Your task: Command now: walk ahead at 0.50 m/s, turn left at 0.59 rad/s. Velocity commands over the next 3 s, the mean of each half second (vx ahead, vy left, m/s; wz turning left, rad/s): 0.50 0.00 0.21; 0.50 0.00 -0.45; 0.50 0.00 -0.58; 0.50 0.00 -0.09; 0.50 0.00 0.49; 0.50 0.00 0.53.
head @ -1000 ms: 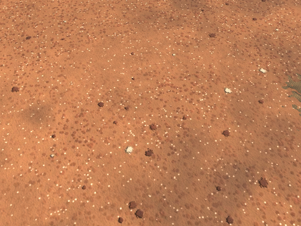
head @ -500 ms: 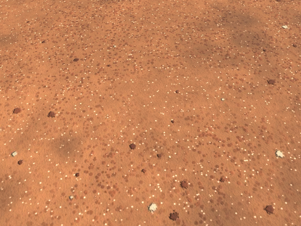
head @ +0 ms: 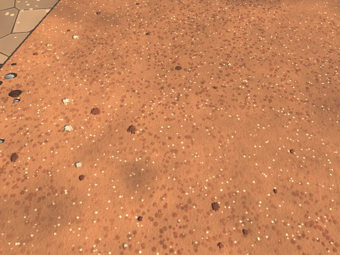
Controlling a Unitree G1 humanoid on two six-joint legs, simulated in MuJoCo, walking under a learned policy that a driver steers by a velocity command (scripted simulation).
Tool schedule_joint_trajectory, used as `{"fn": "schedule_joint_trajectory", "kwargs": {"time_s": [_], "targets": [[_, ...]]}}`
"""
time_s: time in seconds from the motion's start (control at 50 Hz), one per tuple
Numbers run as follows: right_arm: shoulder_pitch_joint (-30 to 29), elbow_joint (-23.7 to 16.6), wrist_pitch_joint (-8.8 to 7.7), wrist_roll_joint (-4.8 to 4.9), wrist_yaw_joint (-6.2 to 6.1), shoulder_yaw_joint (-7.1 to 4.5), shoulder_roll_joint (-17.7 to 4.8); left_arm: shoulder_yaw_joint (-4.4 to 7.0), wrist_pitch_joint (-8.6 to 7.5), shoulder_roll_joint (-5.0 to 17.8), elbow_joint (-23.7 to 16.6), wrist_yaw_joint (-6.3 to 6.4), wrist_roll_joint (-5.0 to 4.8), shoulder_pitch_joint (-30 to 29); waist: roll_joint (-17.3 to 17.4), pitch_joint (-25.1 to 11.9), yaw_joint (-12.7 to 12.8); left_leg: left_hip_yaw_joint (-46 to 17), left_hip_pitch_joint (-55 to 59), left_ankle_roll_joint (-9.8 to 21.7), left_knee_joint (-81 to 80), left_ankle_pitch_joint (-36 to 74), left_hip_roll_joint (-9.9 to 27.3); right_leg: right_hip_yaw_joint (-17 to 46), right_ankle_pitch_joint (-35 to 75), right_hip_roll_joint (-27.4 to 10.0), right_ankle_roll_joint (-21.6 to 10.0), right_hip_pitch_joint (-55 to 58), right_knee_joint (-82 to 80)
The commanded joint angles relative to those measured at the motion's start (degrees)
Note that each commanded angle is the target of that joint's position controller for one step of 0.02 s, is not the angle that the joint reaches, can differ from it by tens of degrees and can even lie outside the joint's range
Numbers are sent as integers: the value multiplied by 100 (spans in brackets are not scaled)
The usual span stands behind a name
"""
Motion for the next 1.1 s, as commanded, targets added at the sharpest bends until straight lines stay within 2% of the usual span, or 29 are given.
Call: {"fn": "schedule_joint_trajectory", "kwargs": {"time_s": [0.02, 0.08, 0.18, 0.28, 0.36, 0.4, 0.42, 0.44, 0.46, 0.48, 0.5, 0.52, 0.54, 0.58, 0.62, 0.66, 0.74, 0.78, 0.84, 0.88, 0.9, 0.92, 0.94, 0.96, 0.98, 1.0, 1.02, 1.06, 1.1], "targets": [[213, -389, -139, -81, -62, -195, -702, 187, -139, 776, -553, 33, 138, -67, 356, -829, -28, -2415, 1834, 1131, -1876, 817, 1467, 386, 641, -354, -23, -1650, -227], [300, -247, -192, -65, -158, -200, -729, 137, 5, 545, -517, 28, 200, -86, 305, -746, 25, -1915, 1360, 1201, -2040, 1673, 1310, 220, 1015, -272, 199, -1469, -819], [757, 110, -178, -30, -285, -156, -715, -7, 1, 225, -689, -48, 157, -1032, 466, -482, -379, -1284, 1358, 824, -2082, 1524, 1011, 102, 2772, -71, 296, -1410, -2764], [1190, 432, -161, 0, -291, -159, -828, -18, -94, 292, -906, -200, 60, -1769, 506, -125, -692, -1583, 1835, 785, -1948, 988, 1354, 88, 3043, 106, 79, -1367, -3768], [1227, 609, -79, -30, -317, -184, -893, 13, -110, 391, -936, -294, 23, -1608, 645, -114, -570, -1565, 2709, 618, -1564, 2029, 1705, -61, 2115, 191, -309, -1419, -4034], [1038, 605, -39, -54, -333, -177, -917, 139, -103, 586, -721, -271, 35, -746, 613, -685, -81, -1136, 2745, 423, -543, 4026, 1418, -390, 1999, 560, -617, -147, -4240], [971, 538, -29, -103, -355, -118, -820, 228, -96, 806, -539, -250, 69, 90, 456, -1357, 312, -857, 2245, 249, 575, 4112, 1169, -60, 2363, 290, -905, 1208, -4107], [1425, 391, -101, -165, -347, 2, -482, 348, -88, 1314, -485, -242, 144, 836, -595, -2267, 307, -525, 360, -153, 2615, 2185, 479, 2027, 2324, -941, -1732, 3402, -4031], [1588, 409, -204, -164, -319, 74, -330, 332, -44, 1135, -325, -282, -23, 1096, -1646, -2492, 289, -554, -1179, -437, 3958, -1843, -161, 4124, 1313, -1592, -2252, 4301, -4927], [1104, 287, -311, -50, -255, -1, -754, 220, -12, 789, -378, -268, -107, 865, -1012, -1811, 379, -934, -1873, -373, 4321, -1796, 221, 4026, 403, -1497, -1979, 3932, -5187], [540, 149, -391, 43, -211, 2, -779, 183, 42, 667, -492, -234, -25, 532, -489, -1138, 362, -813, -1986, -332, 4181, -1365, 458, 3304, 522, -1281, -1778, 3165, -5283], [227, 74, -444, -39, -197, 12, -709, 157, 77, 615, -531, -226, 39, 305, -33, -602, 222, -692, -1924, -334, 3716, -1060, 629, 2784, 1082, -1037, -1683, 2370, -5434], [210, 63, -449, -155, -210, -25, -705, 124, 73, 526, -582, -206, 74, 177, 26, -516, 56, -693, -1644, -368, 3250, -800, 799, 2487, 1608, -851, -1612, 1953, -5524], [386, 72, -410, -217, -222, -17, -566, 120, 90, 534, -633, -171, 71, 81, -257, -546, -149, -601, -1238, -524, 2729, -647, 851, 2165, 2233, -597, -1637, 1527, -5692], [317, 51, -346, -226, -261, 14, -453, 154, 84, 636, -593, -116, 31, 146, -331, -525, -175, -464, -1147, -702, 2223, -529, 812, 1857, 2623, -501, -1692, 1189, -5765], [-126, -60, -326, -222, -288, 63, -340, 205, 105, 777, -525, -47, 0, 280, -310, -413, -53, -421, -1093, -822, 1449, 118, 742, 1611, 2688, -363, -1599, 943, -5797], [-945, -195, -395, -158, -226, 108, -219, 231, 208, 825, -369, 47, -60, 665, -390, -392, 256, -420, -513, -884, 87, 1401, 444, 1489, 2316, -139, -1306, 719, -5621], [-1227, -268, -440, -104, -182, 85, -281, 236, 260, 821, -300, 68, -86, 862, -410, -390, 337, -487, -367, -853, -224, 1460, 348, 1726, 2128, -219, -1261, 881, -5437], [-1275, -298, -510, -65, -141, -5, -472, 250, 332, 803, -287, 101, -87, 890, -539, -404, 236, -628, -97, -705, -643, 1000, 306, 2231, 1915, -371, -1143, 1299, -5038], [-733, -162, -552, -54, -167, -104, -618, 244, 372, 730, -335, 101, -70, 728, -648, -550, -106, -529, 704, -472, -980, 788, 337, 2322, 2130, -273, -983, 1267, -4570], [-156, -66, -572, -114, -213, -188, -792, 173, 361, 525, -400, 80, -34, 663, -548, -991, -399, -695, 1730, -240, -1004, 725, 654, 2092, 2238, 0, -810, 988, -3809], [755, 14, -557, -174, -273, -280, -1133, 47, 335, 163, -524, 65, 80, 710, 187, -1815, -728, -1706, 3208, 136, -905, 421, 1704, 1529, 1169, 410, -590, 214, -2173], [1060, 222, -453, -188, -229, -355, -1412, -26, 291, -21, -679, 68, -109, 1462, 2050, -2278, -354, -4161, 4541, 956, -1367, -852, 2778, 875, -1119, 995, -311, -1686, -632], [886, 135, -427, -93, -200, -248, -875, 84, 305, 568, -521, 93, -160, 1369, 1334, -1721, -452, -4308, 4132, 826, -1586, -1818, 2750, 971, -891, 491, -227, -2297, 76], [690, 110, -405, -83, -216, -171, -593, 162, 336, 798, -581, 86, -117, 808, 804, -1057, -565, -3432, 3484, 613, -1664, -1551, 2497, 856, -347, 334, -178, -2407, 246], [435, 107, -390, -127, -209, -127, -518, 166, 362, 719, -620, 87, -65, 568, 430, -697, -458, -2758, 2854, 521, -1793, -788, 2253, 711, 58, 159, -116, -2225, 179], [276, 162, -379, -147, -207, -95, -404, 181, 365, 648, -685, 64, -15, 398, 415, -438, -370, -2294, 2431, 507, -1934, -242, 2056, 684, 323, 19, -85, -2153, -26], [168, 250, -412, -176, -215, -80, -340, 167, 416, 439, -733, -3, -78, 424, 723, -346, -218, -1577, 1943, 476, -2205, 285, 1813, 546, 577, -172, -51, -1831, -208], [192, 364, -455, -139, -214, -120, -437, 134, 458, 285, -836, -29, -66, 268, 667, -282, -200, -1149, 1815, 575, -2395, 669, 1818, 453, 791, -240, 12, -1933, -412]]}}
Next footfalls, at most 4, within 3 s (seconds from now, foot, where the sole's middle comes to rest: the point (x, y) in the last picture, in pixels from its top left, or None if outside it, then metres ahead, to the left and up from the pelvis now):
0.42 right None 0.42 -0.12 -0.76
0.90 left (156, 191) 0.68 0.08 -0.76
1.42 right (234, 156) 0.86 -0.26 -0.76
1.98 left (227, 94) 1.24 -0.26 -0.76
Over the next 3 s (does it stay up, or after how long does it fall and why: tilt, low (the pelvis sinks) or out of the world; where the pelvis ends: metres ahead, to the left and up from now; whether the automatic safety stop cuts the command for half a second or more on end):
stays up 1.58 -0.41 -0.01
